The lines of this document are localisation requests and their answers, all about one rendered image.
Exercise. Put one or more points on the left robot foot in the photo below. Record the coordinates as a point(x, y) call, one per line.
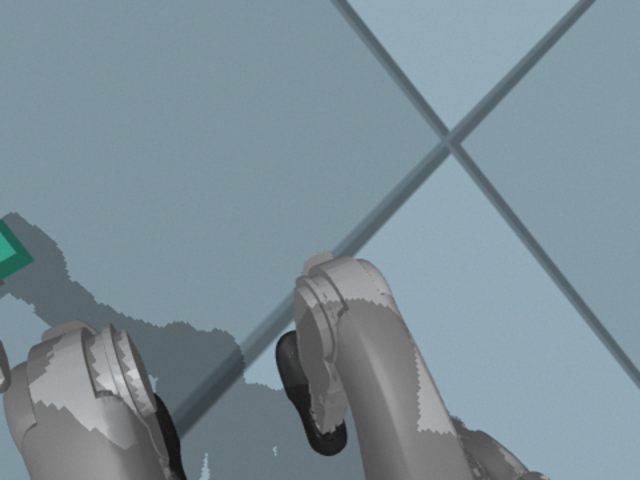
point(171, 440)

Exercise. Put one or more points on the small box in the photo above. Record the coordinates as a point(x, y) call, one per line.
point(13, 255)

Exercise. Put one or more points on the right robot foot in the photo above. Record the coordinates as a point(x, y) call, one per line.
point(297, 389)

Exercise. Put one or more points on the right robot hand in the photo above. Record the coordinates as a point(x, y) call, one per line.
point(488, 459)

